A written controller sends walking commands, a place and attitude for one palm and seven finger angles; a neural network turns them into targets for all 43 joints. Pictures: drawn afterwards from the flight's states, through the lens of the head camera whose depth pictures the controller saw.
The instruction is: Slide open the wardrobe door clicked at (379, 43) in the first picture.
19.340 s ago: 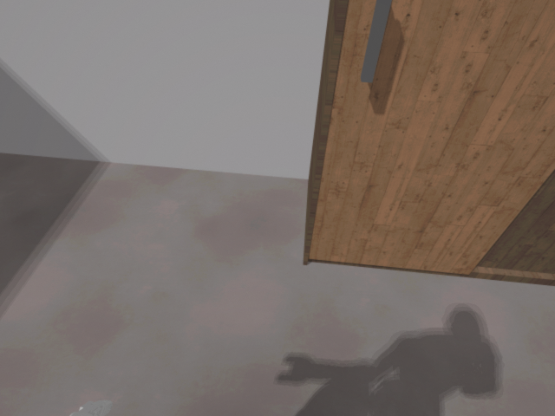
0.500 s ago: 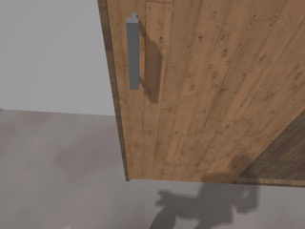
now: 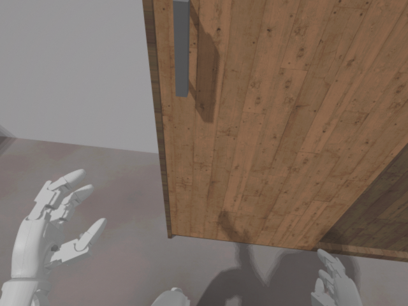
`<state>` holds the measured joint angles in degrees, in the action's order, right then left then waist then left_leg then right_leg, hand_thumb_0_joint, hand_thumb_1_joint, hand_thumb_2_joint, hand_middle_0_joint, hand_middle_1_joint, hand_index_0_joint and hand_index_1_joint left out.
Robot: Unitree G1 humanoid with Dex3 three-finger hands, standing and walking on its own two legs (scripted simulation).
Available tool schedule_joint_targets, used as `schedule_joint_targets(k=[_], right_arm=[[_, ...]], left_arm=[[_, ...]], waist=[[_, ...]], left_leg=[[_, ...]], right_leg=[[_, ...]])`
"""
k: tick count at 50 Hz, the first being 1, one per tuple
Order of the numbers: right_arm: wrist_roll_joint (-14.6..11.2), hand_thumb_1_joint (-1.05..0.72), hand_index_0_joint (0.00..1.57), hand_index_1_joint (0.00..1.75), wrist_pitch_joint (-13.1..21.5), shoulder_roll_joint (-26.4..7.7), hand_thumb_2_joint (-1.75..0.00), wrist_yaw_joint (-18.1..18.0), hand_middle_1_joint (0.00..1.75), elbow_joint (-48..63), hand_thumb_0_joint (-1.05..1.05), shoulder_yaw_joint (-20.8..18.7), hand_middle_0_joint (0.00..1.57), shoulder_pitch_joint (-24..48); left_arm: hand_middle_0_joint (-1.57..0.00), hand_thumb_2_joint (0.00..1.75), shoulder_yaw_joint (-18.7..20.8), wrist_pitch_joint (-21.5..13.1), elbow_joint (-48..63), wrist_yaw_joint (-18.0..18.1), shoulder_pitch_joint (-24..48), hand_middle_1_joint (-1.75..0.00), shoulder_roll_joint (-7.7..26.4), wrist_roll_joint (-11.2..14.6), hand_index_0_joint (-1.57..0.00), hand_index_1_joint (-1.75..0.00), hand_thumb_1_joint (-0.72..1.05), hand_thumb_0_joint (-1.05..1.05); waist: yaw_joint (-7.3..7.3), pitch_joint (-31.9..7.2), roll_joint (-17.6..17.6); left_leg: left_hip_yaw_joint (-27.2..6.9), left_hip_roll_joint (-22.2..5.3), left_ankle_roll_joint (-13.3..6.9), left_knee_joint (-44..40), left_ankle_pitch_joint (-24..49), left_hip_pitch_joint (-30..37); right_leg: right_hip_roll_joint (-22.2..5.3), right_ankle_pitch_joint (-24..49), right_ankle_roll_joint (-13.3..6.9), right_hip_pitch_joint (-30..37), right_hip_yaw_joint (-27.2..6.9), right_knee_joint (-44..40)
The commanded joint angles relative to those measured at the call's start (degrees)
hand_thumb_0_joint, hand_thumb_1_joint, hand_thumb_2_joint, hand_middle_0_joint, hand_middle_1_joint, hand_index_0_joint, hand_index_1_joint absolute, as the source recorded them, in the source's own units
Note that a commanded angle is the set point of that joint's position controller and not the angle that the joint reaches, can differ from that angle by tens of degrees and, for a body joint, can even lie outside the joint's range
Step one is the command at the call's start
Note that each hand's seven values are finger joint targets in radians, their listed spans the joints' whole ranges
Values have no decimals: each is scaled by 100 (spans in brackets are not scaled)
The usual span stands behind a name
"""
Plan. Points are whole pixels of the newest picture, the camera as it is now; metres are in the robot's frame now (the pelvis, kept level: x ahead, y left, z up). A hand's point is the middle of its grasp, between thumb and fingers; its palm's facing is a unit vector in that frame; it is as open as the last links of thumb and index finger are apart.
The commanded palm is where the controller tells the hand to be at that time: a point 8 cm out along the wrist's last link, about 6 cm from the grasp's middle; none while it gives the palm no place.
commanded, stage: raise the hand with hooked fingers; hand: left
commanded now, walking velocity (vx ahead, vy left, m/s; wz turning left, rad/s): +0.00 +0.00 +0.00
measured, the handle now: (183, 48) +0.54 +0.11 +0.26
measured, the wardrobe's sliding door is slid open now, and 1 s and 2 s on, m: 0.00 0.00 0.00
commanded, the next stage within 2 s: move the hooked fingers beside the handle in 1.52 s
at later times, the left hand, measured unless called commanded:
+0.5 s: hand (74, 155) +0.30 +0.26 +0.16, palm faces -0.01 -1.00 -0.09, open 12.5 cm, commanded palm +0.27 +0.32 +0.19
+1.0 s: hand (13, 83) +0.31 +0.31 +0.29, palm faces +0.08 -0.99 -0.12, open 13.9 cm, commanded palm +0.28 +0.35 +0.29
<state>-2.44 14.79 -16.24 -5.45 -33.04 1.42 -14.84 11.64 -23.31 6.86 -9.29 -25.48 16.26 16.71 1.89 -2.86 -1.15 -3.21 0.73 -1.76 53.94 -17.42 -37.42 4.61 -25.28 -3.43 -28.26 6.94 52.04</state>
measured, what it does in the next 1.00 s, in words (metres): rises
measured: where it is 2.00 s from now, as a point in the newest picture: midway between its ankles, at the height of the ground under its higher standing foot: outside the picture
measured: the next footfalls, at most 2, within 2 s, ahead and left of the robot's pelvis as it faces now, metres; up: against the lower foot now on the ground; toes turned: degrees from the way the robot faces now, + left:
none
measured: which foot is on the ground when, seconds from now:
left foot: down 0.00-1.00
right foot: down 0.00-1.00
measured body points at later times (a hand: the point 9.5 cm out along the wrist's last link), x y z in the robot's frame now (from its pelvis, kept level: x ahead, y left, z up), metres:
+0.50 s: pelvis +0.07 +0.03 +0.04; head +0.07 +0.03 +0.49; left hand +0.30 +0.32 +0.17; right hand +0.25 -0.21 -0.03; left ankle +0.11 +0.09 -0.68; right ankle +0.03 -0.08 -0.68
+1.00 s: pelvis +0.04 +0.03 +0.05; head +0.01 +0.03 +0.50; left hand +0.30 +0.36 +0.30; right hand +0.25 -0.17 +0.00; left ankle +0.11 +0.09 -0.68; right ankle +0.03 -0.08 -0.68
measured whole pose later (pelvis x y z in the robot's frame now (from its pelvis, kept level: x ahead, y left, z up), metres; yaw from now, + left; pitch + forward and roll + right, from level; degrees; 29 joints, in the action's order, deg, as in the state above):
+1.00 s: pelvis +0.04 +0.03 +0.05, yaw +0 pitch -4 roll -2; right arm -5.6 9.8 -13.7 -6.7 -35.3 7.7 -10.5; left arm 26.3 17.6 3.7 -22.4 10.0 30.7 21.0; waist 4.4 -1.5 -2.7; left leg -0.6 3.8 -4.3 27.7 -9.2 -14.3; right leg 1.7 -15.9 -1.1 -5.7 3.3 25.8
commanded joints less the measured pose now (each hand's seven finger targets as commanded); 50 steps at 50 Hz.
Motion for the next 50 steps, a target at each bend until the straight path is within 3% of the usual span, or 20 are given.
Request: schedule_joint_targets(k=[1,3,4,6,8,9,12,15,17,18,21,23,24,29,31,33,37,42,46,50], right_arm=[[-96,-90,20,30,380,-629,-90,-174,30,703,0,-123,20,566],[-165,-90,20,30,261,-641,-90,-254,30,756,0,-150,20,654],[-164,-90,20,30,211,-642,-90,-270,30,843,0,-113,20,717],[-123,-90,20,30,198,-585,-90,-283,30,915,0,-104,20,808],[-80,-90,20,30,277,-477,-90,-231,30,916,0,-62,20,805],[-75,-90,20,30,337,-400,-90,-176,30,942,0,-40,20,800],[-64,-90,20,30,572,-389,-90,-51,30,870,0,-50,20,643],[-57,-90,20,30,663,-481,-90,59,30,694,0,-119,20,427],[-108,-90,20,30,623,-550,-90,53,30,645,0,-163,20,370],[-123,-90,20,30,599,-586,-90,39,30,653,0,-180,20,398],[-144,-90,20,30,505,-621,-90,-56,30,755,0,-159,20,469],[-119,-90,20,30,466,-579,-90,-85,30,787,0,-119,20,569],[-109,-90,20,30,454,-522,-90,-88,30,814,0,-89,20,615],[-112,-90,20,30,392,-492,-90,-68,30,712,0,-25,20,618],[-143,-90,20,30,303,-535,-90,-77,30,663,0,-14,20,667],[-196,-90,20,30,179,-579,-90,-109,30,659,0,-14,20,751],[-273,-90,20,30,-75,-587,-90,-184,30,814,0,87,20,1034],[-238,-90,20,30,-105,-465,-90,-182,30,952,0,200,20,1336],[-259,-90,20,30,-126,-477,-90,-183,30,790,0,255,20,1392],[-362,-90,20,30,-207,-567,-90,-188,30,684,0,257,20,1438]], left_arm=[[-25,60,23,286,465,-557,1332,-75,1062,155,-25,-75,20,0],[-25,58,395,1056,-152,-743,1362,-78,1369,226,-25,-78,15,0],[-25,57,431,1320,-30,-818,1605,-80,1417,295,-25,-80,13,0],[-26,55,1017,1665,268,-787,1944,-82,1838,443,-26,-82,8,0],[-26,53,1600,1643,629,-603,1983,-86,2042,578,-26,-86,4,0],[-26,52,1639,1521,872,-542,1893,-87,1868,653,-26,-87,1,0],[-27,49,1472,1089,1492,-477,1529,-92,1477,696,-27,-92,-6,0],[-27,46,1210,1221,1241,-712,1266,-96,1277,549,-27,-96,-13,0],[-28,44,1083,1591,1011,-923,1273,-99,1254,485,-28,-99,-17,0],[-28,43,1119,1810,915,-999,1266,-100,1290,476,-28,-100,-20,0],[-28,40,1455,2223,1340,-1111,1833,-105,1721,544,-28,-105,-27,0],[-29,38,1757,2253,1812,-1008,2186,-108,2049,548,-29,-108,-31,0],[-29,37,1745,2214,2044,-961,2386,-110,1973,583,-29,-110,-34,0],[-30,32,1753,2189,2014,-862,2820,-117,1926,631,-30,-117,-45,0],[-30,30,1679,2504,1569,-973,2989,-120,1907,624,-30,-120,-50,0],[-30,30,1667,2953,1038,-1098,3080,-120,2020,555,-30,-120,-50,0],[-30,30,1580,3711,883,-1216,4089,-120,2273,435,-30,-120,-50,0],[-30,30,2085,3558,1521,-1189,4940,-120,2869,512,-30,-120,-50,0],[-30,30,2201,3607,863,-1225,5225,-120,2986,542,-30,-120,-50,0],[-30,30,1905,4234,-79,-1351,5551,-120,2984,402,-30,-120,-50,0]], waist=[[-496,324,-125],[-302,491,188],[-244,398,196],[-36,-139,191],[131,-557,113],[187,-764,5],[176,-997,-326],[110,-1065,-319],[50,-862,-208],[103,-748,-163],[121,-951,-86],[185,-1167,-242],[185,-1304,-493],[141,-1248,-653],[142,-966,-729],[173,-662,-545],[139,-574,-441],[227,-1146,-584],[196,-741,-639],[149,-281,-628]], left_leg=[[-62,-107,-33,-1096,-1360,537],[6,-114,-5,-1091,-1190,384],[2,-109,-16,-1168,-1045,468],[-69,-126,-28,-1221,-659,722],[-139,-169,2,-1317,-228,1000],[-125,-159,6,-1459,-48,1204],[-75,-154,-27,-1740,731,1955],[-50,-156,-48,-1781,1607,2354],[-77,-180,-47,-1886,1756,2468],[-80,-173,-55,-1911,1826,2472],[-140,-162,-31,-2078,1993,2741],[-185,-170,17,-2128,2181,3028],[-198,-157,42,-2169,2342,3202],[-384,-255,240,-2364,2773,3667],[-430,-261,287,-2509,2562,3623],[-378,-221,242,-2629,2133,3421],[-553,-202,215,-2988,1149,3352],[-584,-150,167,-3110,1002,3842],[-603,-136,118,-3320,366,3616],[-568,-97,52,-3451,-325,3237]], right_leg=[[-516,-2103,277,-617,-1412,-2205],[-627,-2396,307,-472,-1615,-2454],[-701,-2318,338,-315,-1654,-2539],[-796,-1846,397,93,-1658,-2589],[-777,-931,387,454,-1501,-2485],[-688,-608,333,557,-1301,-2394],[-366,1036,233,586,-699,-1963],[-309,2376,271,665,-504,-1791],[-294,2437,304,581,-435,-1881],[-287,2502,309,627,-434,-1944],[-296,2511,282,801,-366,-2036],[-269,2475,233,943,-337,-2073],[-281,2512,207,985,-326,-2089],[-239,2370,188,978,-254,-2248],[-254,2219,186,935,-253,-2374],[-254,2111,159,1001,-290,-2559],[-286,1587,154,1026,-288,-2722],[-271,1470,110,1288,-357,-2897],[-274,1170,103,1257,-376,-3061],[-357,828,134,1107,-442,-3187]])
